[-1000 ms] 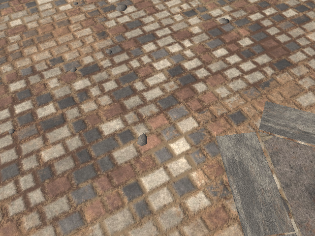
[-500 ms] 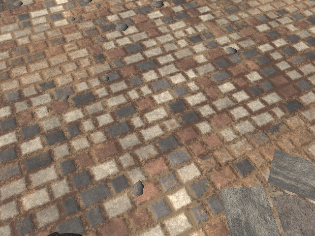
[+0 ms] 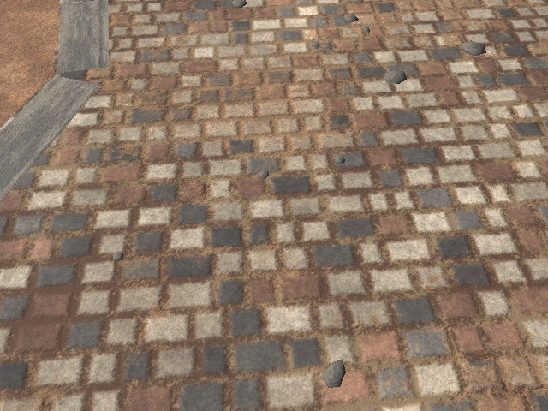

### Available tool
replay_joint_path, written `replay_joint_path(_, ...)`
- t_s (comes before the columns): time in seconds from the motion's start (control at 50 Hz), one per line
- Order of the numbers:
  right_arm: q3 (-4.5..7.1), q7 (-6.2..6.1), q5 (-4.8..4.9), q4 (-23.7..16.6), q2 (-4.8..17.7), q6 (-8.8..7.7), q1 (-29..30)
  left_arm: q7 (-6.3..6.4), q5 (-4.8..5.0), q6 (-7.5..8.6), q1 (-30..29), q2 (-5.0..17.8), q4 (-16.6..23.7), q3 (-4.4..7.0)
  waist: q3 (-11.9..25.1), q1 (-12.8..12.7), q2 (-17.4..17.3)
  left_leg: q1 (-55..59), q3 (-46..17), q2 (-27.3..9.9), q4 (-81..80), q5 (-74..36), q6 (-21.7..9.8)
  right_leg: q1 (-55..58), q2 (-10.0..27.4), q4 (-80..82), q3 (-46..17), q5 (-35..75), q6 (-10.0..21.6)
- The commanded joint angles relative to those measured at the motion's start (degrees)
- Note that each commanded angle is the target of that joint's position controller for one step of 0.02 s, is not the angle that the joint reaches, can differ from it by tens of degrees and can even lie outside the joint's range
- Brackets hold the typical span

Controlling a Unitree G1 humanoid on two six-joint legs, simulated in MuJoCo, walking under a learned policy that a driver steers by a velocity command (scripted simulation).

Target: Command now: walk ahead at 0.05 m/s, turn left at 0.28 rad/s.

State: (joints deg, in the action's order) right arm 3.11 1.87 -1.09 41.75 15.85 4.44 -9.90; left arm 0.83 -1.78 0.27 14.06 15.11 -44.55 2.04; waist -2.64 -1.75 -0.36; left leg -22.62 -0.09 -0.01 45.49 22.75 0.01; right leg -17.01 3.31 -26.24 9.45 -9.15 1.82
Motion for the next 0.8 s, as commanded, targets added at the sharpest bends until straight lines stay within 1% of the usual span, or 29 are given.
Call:
replay_joint_path(0.02,0.16,-0.47,-0.02,-2.22,2.85,-1.13,-5.08,-0.43,0.54,-0.46,-1.34,9.46,2.90,2.32,6.46,2.75,8.96,10.68,3.40,2.08,-13.09,-3.56,-1.67,1.65,12.29,4.88,-10.50,8.58,8.37)
replay_joint_path(0.04,0.04,-0.68,-0.23,-1.77,3.28,-1.82,-6.12,-0.54,0.68,-0.88,-0.22,9.18,2.29,2.31,5.75,3.37,7.01,15.27,2.18,1.93,-21.44,-8.58,-2.43,-0.96,11.41,2.65,-9.65,6.92,5.66)
replay_joint_path(0.06,0.20,-1.05,-0.87,-2.03,5.64,-2.61,-5.98,-0.91,0.38,-1.10,2.43,6.36,2.00,1.73,5.70,2.44,-1.10,18.65,-8.10,-5.35,-30.16,-8.61,-3.49,-4.44,7.88,-3.95,-6.22,-0.40,1.47)
replay_joint_path(0.08,1.01,-1.37,-0.66,-4.52,11.61,-2.93,-2.28,-1.26,0.55,-1.20,5.05,0.44,4.25,0.16,5.05,-0.60,-15.78,19.34,-25.68,-20.86,-32.36,-22.29,-8.43,-12.56,-0.82,-12.13,-0.85,-21.12,-3.09)
replay_joint_path(0.1,1.23,-2.08,-0.87,-3.25,10.46,-3.27,-4.43,-0.30,0.62,-2.51,-0.19,4.12,3.65,0.80,3.58,4.52,-11.38,9.57,-22.79,-21.40,-31.75,-23.69,-13.74,-8.04,-0.61,-18.63,-7.92,-23.10,-2.94)
replay_joint_path(0.12,0.17,-2.22,-0.87,-2.75,7.41,-3.46,-1.50,-0.43,1.48,-3.18,-0.03,4.81,3.42,1.21,1.55,1.64,-9.15,7.46,-18.42,-17.43,-32.22,-22.23,-13.26,-6.39,-0.75,-20.89,-9.66,-19.59,-2.74)
replay_joint_path(0.14,-0.56,-2.30,-0.66,-2.76,5.45,-3.51,1.84,-0.62,1.55,-3.26,1.04,4.95,2.23,1.44,0.48,0.04,-8.73,6.53,-14.22,-13.86,-32.49,-21.38,-11.24,-5.58,-1.03,-21.07,-9.76,-16.11,-2.41)
replay_joint_path(0.18,-0.98,-2.86,-0.14,-2.73,4.31,-3.97,3.17,-0.68,0.58,-3.11,4.03,5.60,-0.06,1.89,2.11,-0.66,-9.53,10.14,-9.53,-10.28,-30.44,-29.50,-9.90,-4.48,-1.88,-21.97,-8.65,-13.17,-2.44)
replay_joint_path(0.2,-1.28,-2.89,0.07,-2.32,3.63,-4.14,2.20,-0.67,0.49,-3.03,4.45,5.07,-0.65,1.81,3.53,-0.34,-7.86,11.93,-8.85,-10.20,-29.22,-33.14,-10.11,-3.66,-2.18,-21.58,-8.69,-13.63,-2.62)
replay_joint_path(0.26,-1.35,-3.01,0.20,-0.45,3.64,-4.49,0.11,-0.31,1.04,-2.99,2.49,2.48,-0.73,0.90,4.07,1.26,-7.00,14.94,-9.39,-10.73,-27.12,-33.49,-10.66,-1.58,-2.27,-13.83,-8.96,-14.64,-2.91)
replay_joint_path(0.28,-1.62,-3.23,0.00,0.23,2.87,-4.51,-0.11,-0.18,1.18,-3.01,2.78,1.95,-1.25,0.60,4.49,1.53,-7.11,15.51,-9.41,-11.10,-26.94,-32.05,-10.71,-0.11,-2.30,-10.42,-9.06,-14.59,-2.92)
replay_joint_path(0.32,-1.12,-3.72,0.07,1.08,4.26,-4.31,0.44,0.17,1.52,-2.76,3.28,2.55,-1.86,0.61,4.38,1.23,-7.26,15.33,-9.33,-10.90,-25.07,-30.33,-10.12,2.99,-3.43,-3.53,-7.95,-10.60,-2.52)
replay_joint_path(0.36,-0.10,-4.18,0.58,1.51,6.32,-4.03,0.39,0.31,1.14,-1.88,3.14,4.34,-1.73,0.80,4.84,0.63,-4.90,13.35,-8.91,-10.05,-22.92,-25.64,-7.34,7.48,-2.36,3.91,-9.89,0.50,-1.57)
replay_joint_path(0.38,0.14,-4.27,0.53,1.15,6.22,-3.98,0.00,0.33,0.58,-1.24,3.22,6.47,-1.36,1.16,5.16,1.36,-2.41,11.74,-8.03,-8.48,-20.51,-21.65,-5.77,8.34,0.99,3.33,-14.12,6.61,-0.63)
replay_joint_path(0.4,0.17,-4.11,0.66,0.77,4.69,-3.85,-2.01,0.13,1.31,-1.03,1.90,9.60,-1.57,2.06,3.85,4.47,4.05,10.29,-3.85,-3.39,-19.27,-15.94,-4.42,6.29,3.38,1.28,-18.53,14.10,1.31)
replay_joint_path(0.42,-0.04,-4.37,0.49,1.44,3.76,-3.45,-0.83,-0.37,1.98,-1.01,1.10,9.20,-1.36,2.49,2.11,2.65,7.69,10.26,0.15,-0.25,-16.34,-10.58,-3.03,1.88,5.68,3.89,-23.12,12.85,3.62)
replay_joint_path(0.44,0.02,-4.53,0.24,1.31,3.34,-3.16,0.06,-0.61,1.50,-1.09,1.19,8.81,-1.09,2.52,0.86,2.01,10.07,9.14,1.52,1.11,-12.96,-7.26,-2.24,0.47,7.94,6.41,-27.12,11.61,5.40)
replay_joint_path(0.48,0.11,-4.24,0.23,1.26,2.91,-3.04,-1.09,-0.65,0.83,-1.54,-0.37,9.08,-0.16,2.86,0.76,2.42,12.12,7.62,1.36,1.94,-10.75,-4.39,-2.54,0.18,9.12,7.27,-29.69,11.62,7.36)
replay_joint_path(0.52,0.20,-4.17,0.29,1.35,2.67,-3.65,-3.13,-0.56,1.02,-1.91,-2.14,8.83,0.74,3.20,2.03,3.34,10.61,9.53,0.13,1.13,-13.52,-5.04,-3.38,-0.26,7.13,4.61,-28.87,12.36,6.50)
replay_joint_path(0.54,0.32,-4.35,0.11,1.38,3.22,-4.20,-4.54,-0.58,1.23,-2.08,-3.02,8.15,1.37,3.22,2.94,3.80,8.71,11.84,-1.77,-0.84,-17.14,-6.93,-3.85,-1.40,5.24,2.20,-27.76,11.16,5.00)
replay_joint_path(0.56,0.95,-4.60,-0.25,1.05,6.08,-4.59,-4.75,-0.68,1.74,-2.20,-2.85,6.26,2.37,2.92,3.72,2.91,3.17,14.45,-6.65,-5.64,-21.43,-9.46,-5.12,-4.56,1.19,-2.25,-24.30,6.29,2.64)
replay_joint_path(0.58,2.05,-4.47,-0.21,1.48,9.33,-4.39,-5.27,-0.68,2.13,-2.47,-3.03,4.76,3.05,2.67,3.40,2.74,-5.77,16.14,-14.14,-12.19,-26.67,-14.57,-8.73,-9.34,-5.96,-10.32,-16.69,-5.31,0.17)
replay_joint_path(0.6,2.22,-4.33,-0.40,1.13,10.28,-4.23,-5.14,-0.56,1.12,-2.78,-1.35,4.81,3.12,2.85,4.38,2.92,-12.95,16.10,-20.95,-21.19,-29.86,-22.66,-14.11,-11.35,-8.65,-22.83,-10.51,-21.06,-0.42)
replay_joint_path(0.62,1.48,-4.26,-0.58,0.40,8.05,-4.19,-5.10,-0.71,0.34,-3.12,-1.16,6.35,2.63,3.48,3.97,2.60,-7.63,14.03,-20.76,-23.55,-30.46,-28.32,-17.12,-12.34,-6.22,-33.37,-11.68,-25.23,-0.24)
replay_joint_path(0.64,0.94,-4.35,-0.66,-0.20,6.51,-4.07,-2.90,-1.04,0.63,-3.48,-0.39,6.21,2.00,3.75,3.57,0.84,-3.19,11.75,-16.37,-21.62,-30.00,-28.19,-16.69,-10.97,-4.93,-37.09,-12.70,-22.97,-0.26)
replay_joint_path(0.66,0.75,-4.51,-0.89,-0.65,6.01,-3.99,-0.35,-1.51,0.85,-3.87,-0.01,5.54,1.96,3.64,2.69,-0.49,-3.24,10.07,-11.40,-18.88,-29.89,-25.93,-14.68,-10.00,-3.81,-36.59,-12.35,-19.93,-0.34)
replay_joint_path(0.7,0.82,-4.53,-1.21,-0.94,6.48,-4.00,1.16,-2.52,0.98,-4.29,-0.67,4.47,2.42,3.05,2.37,-0.15,-7.00,10.94,-4.87,-14.46,-28.88,-24.20,-11.86,-8.70,-3.63,-31.02,-9.82,-17.17,-1.39)
replay_joint_path(0.74,1.11,-4.21,-1.01,-0.46,7.44,-3.90,-0.70,-3.23,1.32,-4.44,-2.87,4.15,3.77,2.57,3.45,1.74,-8.86,12.66,-2.29,-14.32,-27.22,-24.79,-11.33,-5.73,-3.66,-23.77,-8.36,-17.31,-1.90)
replay_joint_path(0.8,2.11,-3.28,-0.73,0.48,10.18,-3.59,-3.15,-3.38,1.78,-4.36,-4.09,4.95,5.52,2.44,5.61,3.23,-10.39,15.29,-1.53,-16.58,-24.01,-28.53,-10.91,-1.15,-4.37,-14.49,-6.19,-17.57,-1.15)
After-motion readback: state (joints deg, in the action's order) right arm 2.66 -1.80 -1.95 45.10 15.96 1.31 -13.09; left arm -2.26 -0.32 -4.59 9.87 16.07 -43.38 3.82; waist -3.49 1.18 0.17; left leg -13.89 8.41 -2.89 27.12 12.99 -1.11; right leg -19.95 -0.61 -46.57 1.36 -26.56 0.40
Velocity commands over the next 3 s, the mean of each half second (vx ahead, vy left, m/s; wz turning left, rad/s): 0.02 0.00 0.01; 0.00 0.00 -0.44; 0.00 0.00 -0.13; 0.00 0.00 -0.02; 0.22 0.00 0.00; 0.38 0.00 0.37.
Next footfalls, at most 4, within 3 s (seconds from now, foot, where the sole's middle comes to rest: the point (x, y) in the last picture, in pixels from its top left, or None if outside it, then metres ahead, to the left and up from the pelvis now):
0.06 left None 0.03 0.11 -0.78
0.38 right None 0.02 -0.10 -0.77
0.88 right None -0.06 -0.10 -0.77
1.30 left None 0.00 0.09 -0.77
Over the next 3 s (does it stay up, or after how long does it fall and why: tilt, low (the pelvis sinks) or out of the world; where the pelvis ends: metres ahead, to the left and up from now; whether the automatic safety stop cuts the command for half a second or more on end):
stays up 0.25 -0.12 -0.01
